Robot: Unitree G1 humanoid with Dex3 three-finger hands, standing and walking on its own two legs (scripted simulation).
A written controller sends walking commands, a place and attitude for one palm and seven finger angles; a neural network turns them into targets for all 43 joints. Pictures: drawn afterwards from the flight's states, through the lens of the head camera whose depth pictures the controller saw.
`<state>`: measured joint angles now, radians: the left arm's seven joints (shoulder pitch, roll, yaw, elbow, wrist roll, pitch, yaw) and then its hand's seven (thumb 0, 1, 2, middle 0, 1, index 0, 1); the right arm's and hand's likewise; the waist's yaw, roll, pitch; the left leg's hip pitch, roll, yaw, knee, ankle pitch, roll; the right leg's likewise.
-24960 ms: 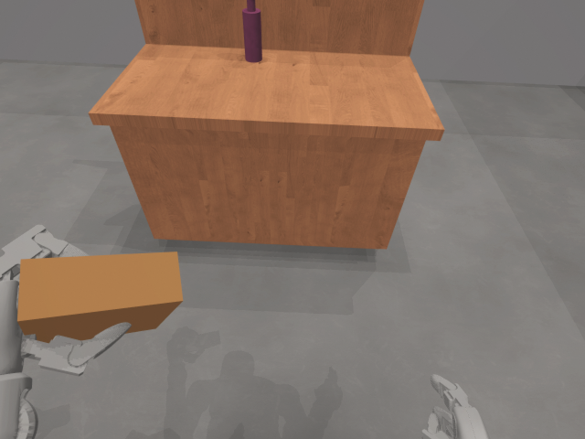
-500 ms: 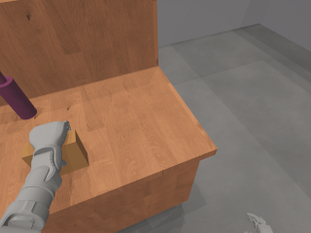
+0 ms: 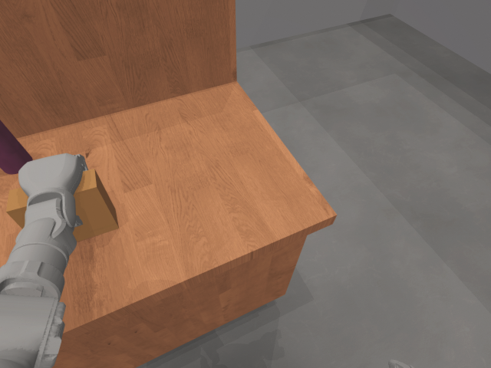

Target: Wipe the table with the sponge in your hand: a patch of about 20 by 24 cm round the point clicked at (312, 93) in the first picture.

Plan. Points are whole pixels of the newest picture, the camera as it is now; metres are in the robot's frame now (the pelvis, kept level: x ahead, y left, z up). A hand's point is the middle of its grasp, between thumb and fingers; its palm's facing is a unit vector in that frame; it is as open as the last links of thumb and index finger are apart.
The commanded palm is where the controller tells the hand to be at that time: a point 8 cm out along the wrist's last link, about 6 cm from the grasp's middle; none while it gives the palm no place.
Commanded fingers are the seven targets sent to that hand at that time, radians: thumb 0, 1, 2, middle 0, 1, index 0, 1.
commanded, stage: wipe forward along the first lane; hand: left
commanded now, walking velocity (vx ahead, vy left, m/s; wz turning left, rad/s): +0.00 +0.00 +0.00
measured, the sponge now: (73, 217) +0.37 +0.35 -0.02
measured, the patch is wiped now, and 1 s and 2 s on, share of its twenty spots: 0.40 0.60 0.80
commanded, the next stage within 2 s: slide across to the middle lane in 0.60 s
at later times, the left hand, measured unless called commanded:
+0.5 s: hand (67, 169) +0.45 +0.36 +0.03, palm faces -0.15 +0.02 -0.99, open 9.4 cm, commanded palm +0.44 +0.34 +0.07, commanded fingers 0.00 0.10 1.30 -1.20 -1.60 -1.20 -1.60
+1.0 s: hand (77, 157) +0.48 +0.35 +0.04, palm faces -0.12 -0.02 -0.99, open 9.4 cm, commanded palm +0.47 +0.32 +0.09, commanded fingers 0.00 0.10 1.30 -1.20 -1.60 -1.20 -1.60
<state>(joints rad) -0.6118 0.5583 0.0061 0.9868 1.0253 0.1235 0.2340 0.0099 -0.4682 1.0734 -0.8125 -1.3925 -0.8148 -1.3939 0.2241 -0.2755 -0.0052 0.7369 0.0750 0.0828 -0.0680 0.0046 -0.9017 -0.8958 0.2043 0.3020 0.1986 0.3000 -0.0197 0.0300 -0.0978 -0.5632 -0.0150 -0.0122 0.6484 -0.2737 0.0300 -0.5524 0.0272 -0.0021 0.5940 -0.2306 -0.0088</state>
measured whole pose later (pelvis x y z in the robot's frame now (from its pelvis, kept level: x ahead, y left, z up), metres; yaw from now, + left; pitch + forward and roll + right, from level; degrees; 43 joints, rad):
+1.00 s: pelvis +0.04 +0.02 +0.00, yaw +0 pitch +16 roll -3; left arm -0.79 0.61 -0.02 1.09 1.02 0.12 0.22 0.01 -0.47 1.10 -0.79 -1.40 -0.79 -1.43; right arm 0.31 -0.26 -0.03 0.78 0.06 0.11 -0.03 0.00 -0.90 -0.90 0.20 0.30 0.20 0.30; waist -0.06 0.03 -0.12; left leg -0.62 -0.02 -0.01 0.68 -0.34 0.05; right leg -0.58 0.03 0.00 0.56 -0.26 0.01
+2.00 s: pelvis +0.04 +0.00 +0.01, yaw -1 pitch +12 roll -1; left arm -0.72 0.39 -0.12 1.07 0.99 0.29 0.34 0.00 -0.45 1.10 -0.75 -1.45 -0.75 -1.48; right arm 0.20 -0.25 -0.01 0.76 0.07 0.12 -0.01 0.00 -0.90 -0.90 0.20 0.30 0.20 0.30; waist -0.03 0.04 -0.13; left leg -0.51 -0.01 0.00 0.59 -0.30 0.03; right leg -0.50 0.03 0.01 0.53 -0.25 -0.01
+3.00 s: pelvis +0.04 +0.01 +0.01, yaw +0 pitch +5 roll -1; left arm -0.31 0.26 -0.33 0.51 0.99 0.52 0.27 0.03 -0.44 1.09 -0.71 -1.49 -0.76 -1.45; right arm 0.06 -0.25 0.02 0.67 0.09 0.19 0.00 0.01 -0.90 -0.90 0.20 0.30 0.20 0.30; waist 0.07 0.05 -0.13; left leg -0.33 -0.03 -0.01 0.55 -0.31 0.04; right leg -0.33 0.01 0.01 0.53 -0.28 -0.01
